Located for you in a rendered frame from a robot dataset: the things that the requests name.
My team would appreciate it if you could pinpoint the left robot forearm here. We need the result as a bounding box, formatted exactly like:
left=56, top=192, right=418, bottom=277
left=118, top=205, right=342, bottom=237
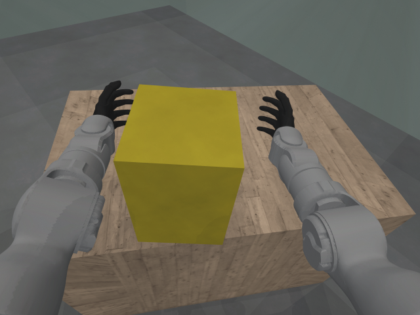
left=12, top=115, right=115, bottom=239

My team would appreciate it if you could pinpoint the right robot upper arm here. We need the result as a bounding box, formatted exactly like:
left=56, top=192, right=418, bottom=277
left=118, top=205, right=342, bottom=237
left=302, top=205, right=420, bottom=315

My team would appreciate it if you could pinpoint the robot left hand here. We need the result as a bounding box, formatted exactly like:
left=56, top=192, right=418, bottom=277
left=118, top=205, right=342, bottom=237
left=93, top=81, right=134, bottom=129

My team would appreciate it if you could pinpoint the carton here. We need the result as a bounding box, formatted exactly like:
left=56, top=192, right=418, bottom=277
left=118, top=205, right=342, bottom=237
left=114, top=84, right=245, bottom=245

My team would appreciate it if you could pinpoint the pedestal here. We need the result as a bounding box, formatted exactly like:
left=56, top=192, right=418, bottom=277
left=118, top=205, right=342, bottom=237
left=44, top=85, right=416, bottom=315

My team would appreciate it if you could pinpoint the right robot forearm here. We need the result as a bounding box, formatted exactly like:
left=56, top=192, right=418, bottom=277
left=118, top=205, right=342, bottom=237
left=268, top=126, right=387, bottom=247

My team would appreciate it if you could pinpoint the robot right hand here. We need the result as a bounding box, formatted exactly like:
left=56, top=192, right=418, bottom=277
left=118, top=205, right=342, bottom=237
left=257, top=90, right=295, bottom=138

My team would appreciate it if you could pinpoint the left robot upper arm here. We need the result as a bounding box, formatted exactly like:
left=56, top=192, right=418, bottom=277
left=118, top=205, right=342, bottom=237
left=0, top=177, right=105, bottom=315

